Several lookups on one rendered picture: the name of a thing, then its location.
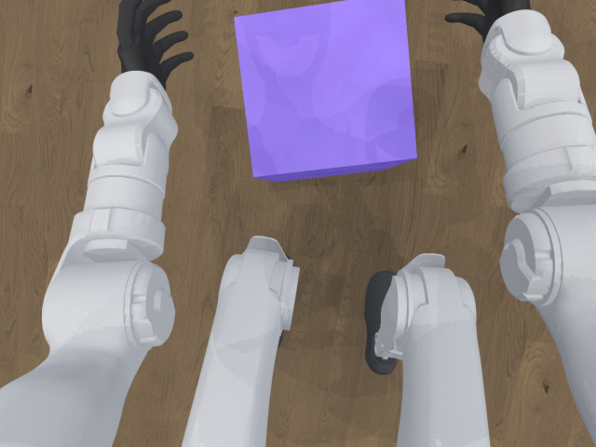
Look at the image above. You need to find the carton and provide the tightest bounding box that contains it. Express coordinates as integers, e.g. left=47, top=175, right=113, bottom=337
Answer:
left=234, top=0, right=417, bottom=182

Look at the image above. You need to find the right robot upper arm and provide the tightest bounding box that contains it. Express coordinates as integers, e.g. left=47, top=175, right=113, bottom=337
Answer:
left=499, top=204, right=596, bottom=446

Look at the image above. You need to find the robot shin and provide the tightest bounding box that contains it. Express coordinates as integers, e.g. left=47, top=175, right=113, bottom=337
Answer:
left=374, top=253, right=477, bottom=360
left=218, top=236, right=288, bottom=301

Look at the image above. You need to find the right robot shin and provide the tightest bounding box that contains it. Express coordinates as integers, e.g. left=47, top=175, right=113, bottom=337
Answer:
left=374, top=253, right=477, bottom=360

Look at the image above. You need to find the left robot hand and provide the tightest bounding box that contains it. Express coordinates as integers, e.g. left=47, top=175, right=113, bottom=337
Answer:
left=116, top=0, right=194, bottom=91

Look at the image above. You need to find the right robot forearm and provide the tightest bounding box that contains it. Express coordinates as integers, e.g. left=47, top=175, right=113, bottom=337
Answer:
left=479, top=9, right=596, bottom=214

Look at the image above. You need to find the left robot forearm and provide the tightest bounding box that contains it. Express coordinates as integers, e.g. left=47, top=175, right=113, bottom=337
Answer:
left=42, top=71, right=178, bottom=340

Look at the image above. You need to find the right robot hand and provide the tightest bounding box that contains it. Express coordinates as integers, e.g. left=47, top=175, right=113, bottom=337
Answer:
left=445, top=0, right=531, bottom=44

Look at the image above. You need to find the left robot shin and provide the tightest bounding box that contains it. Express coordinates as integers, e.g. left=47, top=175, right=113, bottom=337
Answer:
left=218, top=236, right=288, bottom=301

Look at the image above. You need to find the left robot upper arm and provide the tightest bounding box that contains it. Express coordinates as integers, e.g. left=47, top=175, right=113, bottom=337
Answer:
left=0, top=260, right=175, bottom=447

